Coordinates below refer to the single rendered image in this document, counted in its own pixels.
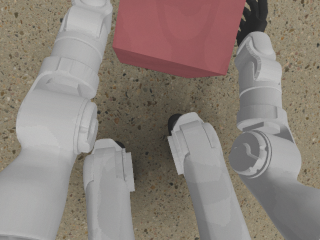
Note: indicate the left robot upper arm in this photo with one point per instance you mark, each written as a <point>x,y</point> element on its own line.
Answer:
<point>53,129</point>

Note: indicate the right robot hand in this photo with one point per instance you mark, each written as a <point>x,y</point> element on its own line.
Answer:
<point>255,19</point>

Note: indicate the right robot forearm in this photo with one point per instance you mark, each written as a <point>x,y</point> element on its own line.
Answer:
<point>260,89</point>

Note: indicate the left robot forearm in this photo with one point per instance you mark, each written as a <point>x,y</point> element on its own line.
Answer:
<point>73,65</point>

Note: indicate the left robot shin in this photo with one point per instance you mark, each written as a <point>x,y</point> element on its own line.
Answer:
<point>88,164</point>

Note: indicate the right robot thigh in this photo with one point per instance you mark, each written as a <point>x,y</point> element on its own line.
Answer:
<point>217,210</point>

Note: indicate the right robot upper arm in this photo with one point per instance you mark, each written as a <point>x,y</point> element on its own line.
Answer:
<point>269,165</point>

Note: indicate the carton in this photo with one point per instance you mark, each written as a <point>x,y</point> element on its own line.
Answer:
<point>185,38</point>

